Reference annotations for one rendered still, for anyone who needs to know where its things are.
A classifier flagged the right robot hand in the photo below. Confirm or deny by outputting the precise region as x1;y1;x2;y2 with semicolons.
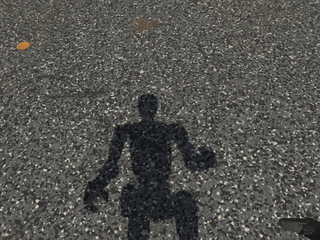
279;217;320;240

